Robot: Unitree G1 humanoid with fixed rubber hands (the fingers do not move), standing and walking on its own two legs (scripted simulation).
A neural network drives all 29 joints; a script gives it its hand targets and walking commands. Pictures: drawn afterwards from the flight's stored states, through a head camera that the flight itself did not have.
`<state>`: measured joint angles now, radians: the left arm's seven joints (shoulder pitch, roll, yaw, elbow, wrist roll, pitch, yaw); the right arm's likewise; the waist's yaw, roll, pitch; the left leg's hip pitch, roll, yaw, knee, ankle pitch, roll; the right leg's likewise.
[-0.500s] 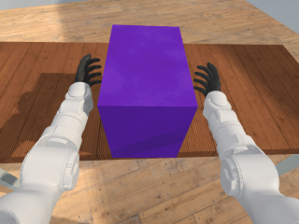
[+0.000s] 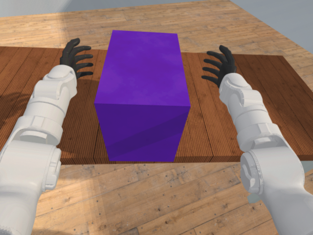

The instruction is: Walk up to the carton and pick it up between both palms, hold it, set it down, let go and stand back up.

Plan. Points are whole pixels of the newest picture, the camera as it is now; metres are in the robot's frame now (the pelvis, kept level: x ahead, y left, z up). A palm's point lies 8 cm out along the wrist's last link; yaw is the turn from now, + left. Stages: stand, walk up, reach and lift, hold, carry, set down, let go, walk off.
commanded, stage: set down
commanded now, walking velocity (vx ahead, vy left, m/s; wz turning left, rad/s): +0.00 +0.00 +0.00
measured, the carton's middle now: (143, 96) +0.48 +0.05 +0.06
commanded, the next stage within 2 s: none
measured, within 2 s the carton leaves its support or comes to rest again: neither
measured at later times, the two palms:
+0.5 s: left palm (62, 85) +0.41 +0.24 +0.16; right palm (227, 98) +0.41 -0.16 +0.15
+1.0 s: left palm (58, 135) +0.32 +0.24 +0.08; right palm (229, 143) +0.32 -0.17 +0.08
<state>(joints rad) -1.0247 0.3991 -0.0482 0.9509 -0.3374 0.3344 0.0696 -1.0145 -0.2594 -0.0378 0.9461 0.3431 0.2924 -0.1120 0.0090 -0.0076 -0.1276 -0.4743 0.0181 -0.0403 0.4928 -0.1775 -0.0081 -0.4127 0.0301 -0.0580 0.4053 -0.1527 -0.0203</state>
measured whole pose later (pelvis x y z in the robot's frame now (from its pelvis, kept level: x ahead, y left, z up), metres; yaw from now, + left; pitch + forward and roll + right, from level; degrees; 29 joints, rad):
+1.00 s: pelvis +0.01 +0.00 +0.01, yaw -2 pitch -3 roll -1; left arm -0.20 0.27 0.14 0.09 -0.21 0.41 0.01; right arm -0.16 -0.17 0.01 0.13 0.28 0.21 -0.17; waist 0.04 -0.02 0.09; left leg -0.17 0.01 0.01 0.41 -0.19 0.00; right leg -0.14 0.02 -0.01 0.35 -0.16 -0.01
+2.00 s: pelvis +0.04 +0.00 +0.01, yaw -3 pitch -4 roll +0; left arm 0.24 0.25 0.00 0.21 -0.15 0.07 0.01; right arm 0.30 -0.14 0.05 0.23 0.15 -0.06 -0.07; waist 0.05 0.01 0.06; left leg -0.06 0.01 0.02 0.34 -0.20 0.00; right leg -0.05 0.02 0.00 0.31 -0.19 -0.02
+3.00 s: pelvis +0.03 +0.00 +0.01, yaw -4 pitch -5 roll +0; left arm 0.21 0.20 -0.02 0.49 -0.04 0.13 0.04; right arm 0.19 -0.17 -0.04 0.70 0.00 -0.17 0.02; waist 0.03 0.00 0.10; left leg -0.08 0.02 0.04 0.41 -0.24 -0.01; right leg -0.09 0.03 0.02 0.40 -0.23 -0.02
